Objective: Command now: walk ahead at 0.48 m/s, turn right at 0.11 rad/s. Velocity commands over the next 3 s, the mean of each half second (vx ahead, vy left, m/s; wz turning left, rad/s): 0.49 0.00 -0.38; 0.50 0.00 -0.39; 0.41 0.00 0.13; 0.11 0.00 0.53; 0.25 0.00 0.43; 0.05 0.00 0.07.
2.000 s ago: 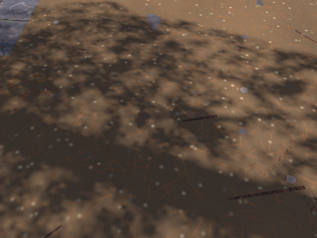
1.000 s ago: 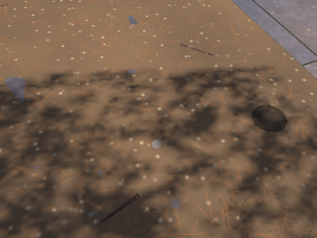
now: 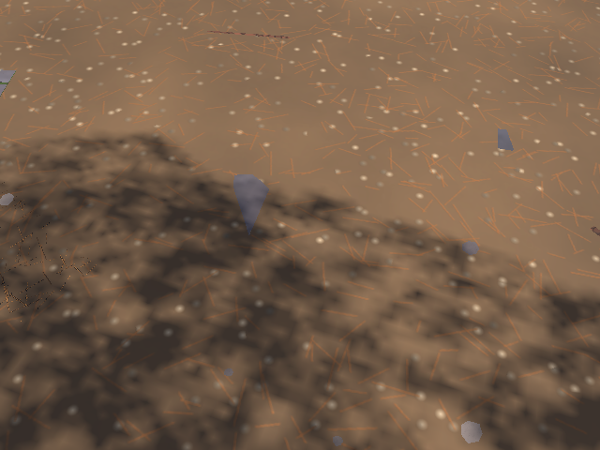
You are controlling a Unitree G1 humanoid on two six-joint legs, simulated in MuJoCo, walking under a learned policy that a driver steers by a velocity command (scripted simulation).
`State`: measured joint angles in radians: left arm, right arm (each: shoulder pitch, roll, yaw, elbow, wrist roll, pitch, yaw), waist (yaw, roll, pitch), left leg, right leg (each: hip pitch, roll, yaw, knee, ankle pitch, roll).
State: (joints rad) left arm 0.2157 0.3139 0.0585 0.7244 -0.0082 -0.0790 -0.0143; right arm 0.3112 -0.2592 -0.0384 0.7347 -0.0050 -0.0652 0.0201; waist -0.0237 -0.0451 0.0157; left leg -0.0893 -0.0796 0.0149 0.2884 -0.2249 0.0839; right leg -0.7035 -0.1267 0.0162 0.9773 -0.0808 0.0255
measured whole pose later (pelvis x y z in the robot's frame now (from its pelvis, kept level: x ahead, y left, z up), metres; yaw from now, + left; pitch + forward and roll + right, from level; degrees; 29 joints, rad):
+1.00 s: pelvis +0.58 -0.06 +0.00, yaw -27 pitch +2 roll +1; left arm 0.17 0.29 0.04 0.65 -0.01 -0.05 -0.01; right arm 0.39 -0.27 -0.05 0.81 0.01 -0.08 0.01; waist -0.08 -0.04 0.01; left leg -0.13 -0.03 0.01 0.30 -0.20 0.03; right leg -0.61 -0.07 0.05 0.86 -0.20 0.00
